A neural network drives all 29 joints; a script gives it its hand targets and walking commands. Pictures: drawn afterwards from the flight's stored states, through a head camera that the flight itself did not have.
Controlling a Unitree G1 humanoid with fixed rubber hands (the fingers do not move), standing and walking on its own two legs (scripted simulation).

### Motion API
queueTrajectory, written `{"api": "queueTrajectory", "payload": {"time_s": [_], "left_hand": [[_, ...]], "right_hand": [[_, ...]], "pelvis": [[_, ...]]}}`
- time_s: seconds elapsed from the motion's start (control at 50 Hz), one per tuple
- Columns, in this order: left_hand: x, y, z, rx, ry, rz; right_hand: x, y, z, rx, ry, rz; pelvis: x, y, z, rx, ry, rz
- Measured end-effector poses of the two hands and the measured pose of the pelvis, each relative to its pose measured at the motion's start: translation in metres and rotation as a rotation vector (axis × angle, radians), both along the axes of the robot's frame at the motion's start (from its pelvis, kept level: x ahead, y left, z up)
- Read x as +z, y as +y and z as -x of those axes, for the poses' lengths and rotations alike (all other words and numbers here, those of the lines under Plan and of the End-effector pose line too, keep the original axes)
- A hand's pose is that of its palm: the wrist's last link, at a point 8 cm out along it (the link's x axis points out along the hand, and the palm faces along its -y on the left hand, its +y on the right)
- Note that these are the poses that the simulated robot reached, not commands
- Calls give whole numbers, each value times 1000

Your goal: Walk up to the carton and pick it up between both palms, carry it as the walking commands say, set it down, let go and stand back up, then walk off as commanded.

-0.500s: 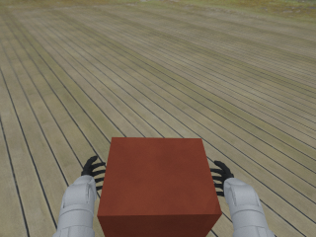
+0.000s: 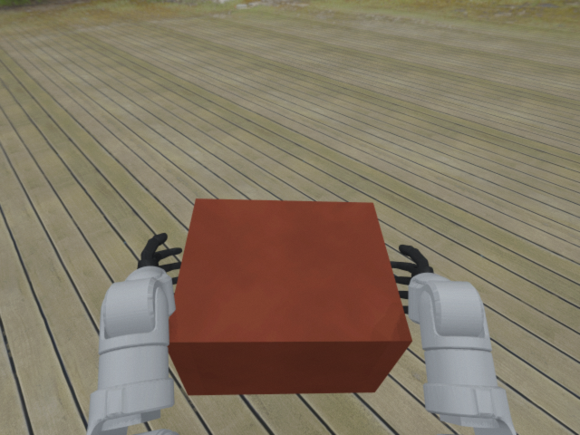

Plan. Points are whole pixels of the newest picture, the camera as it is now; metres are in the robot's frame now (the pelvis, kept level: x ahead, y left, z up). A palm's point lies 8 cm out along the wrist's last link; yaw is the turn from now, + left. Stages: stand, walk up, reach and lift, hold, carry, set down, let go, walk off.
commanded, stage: carry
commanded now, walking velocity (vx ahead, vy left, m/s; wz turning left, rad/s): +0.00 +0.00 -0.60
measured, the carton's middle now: (284, 294) +0.35 +0.01 +0.04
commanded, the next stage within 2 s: none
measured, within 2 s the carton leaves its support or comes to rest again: neither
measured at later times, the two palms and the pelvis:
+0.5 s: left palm (238, 239) +0.39 +0.08 +0.12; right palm (491, 295) +0.28 -0.27 +0.11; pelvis -0.01 -0.01 -0.02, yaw -17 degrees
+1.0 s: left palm (309, 263) +0.39 -0.03 +0.07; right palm (575, 359) +0.21 -0.35 +0.07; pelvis -0.04 -0.02 -0.02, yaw -32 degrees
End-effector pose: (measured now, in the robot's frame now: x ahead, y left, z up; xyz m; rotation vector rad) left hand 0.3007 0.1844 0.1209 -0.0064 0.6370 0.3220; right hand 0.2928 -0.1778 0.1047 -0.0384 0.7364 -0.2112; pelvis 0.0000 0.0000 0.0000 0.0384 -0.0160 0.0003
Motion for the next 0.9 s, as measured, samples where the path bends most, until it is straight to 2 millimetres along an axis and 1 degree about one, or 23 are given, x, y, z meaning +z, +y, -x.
{"api": "queueTrajectory", "payload": {"time_s": [0.04,0.1,0.14,0.18,0.22,0.28,0.32,0.36,0.4,0.44,0.5,0.56,0.6,0.64,0.7,0.74,0.78,0.82,0.86,0.9], "left_hand": [[-3,0,2,0,21,12],[-9,3,1,3,56,28],[-14,7,-5,10,73,45],[-19,11,-11,11,67,52],[-26,14,-16,6,60,69],[-28,8,-25,-15,57,95],[-26,-3,-35,-43,49,100],[-22,-18,-48,-78,33,104],[-17,-39,-63,-126,9,100],[-11,-66,-77,-179,-17,93],[-6,-106,-92,-247,-55,76],[-11,-133,-94,-287,-33,69],[-19,-141,-92,-299,3,61],[-27,-146,-91,-308,37,51],[-40,-147,-90,-310,63,49],[-48,-144,-89,-312,70,58],[-57,-143,-89,-317,70,80],[-64,-144,-87,-317,77,106],[-64,-149,-85,-325,81,121],[-62,-161,-85,-343,72,126]], "right_hand": [[3,0,1,-9,19,2],[2,3,0,-19,49,8],[1,7,-4,-26,61,21],[-1,11,-8,-36,52,32],[-3,14,-10,-42,40,39],[-2,9,-7,-81,32,40],[0,0,-5,-114,21,40],[4,-14,-4,-153,0,43],[8,-32,-3,-199,-29,43],[9,-55,1,-254,-58,35],[2,-90,9,-335,-97,16],[-8,-112,22,-398,-78,-1],[-16,-118,29,-419,-44,-15],[-23,-121,34,-427,-15,-35],[-31,-120,36,-431,6,-45],[-35,-118,37,-433,8,-40],[-37,-116,39,-439,4,-24],[-36,-116,43,-447,4,-13],[-34,-120,49,-464,4,-14],[-32,-128,56,-486,-7,-13]], "pelvis": [[3,0,0,-3,20,-1],[5,4,3,-7,55,6],[4,7,8,-12,86,14],[-2,12,13,-21,119,30],[-5,15,19,-41,106,24],[-6,17,20,-88,99,31],[-6,16,19,-116,105,36],[-7,14,18,-156,112,36],[-8,10,16,-205,122,30],[-12,5,14,-253,129,23],[-19,-5,10,-296,118,13],[-16,-10,10,-305,112,1],[-12,-10,10,-319,124,-10],[-8,-9,13,-335,129,-20],[-6,-6,19,-345,142,-21],[-8,-3,22,-349,158,-14],[-13,1,25,-360,161,-6],[-13,1,27,-377,151,-5],[-11,-2,28,-404,153,3],[-11,-5,31,-447,162,4]]}}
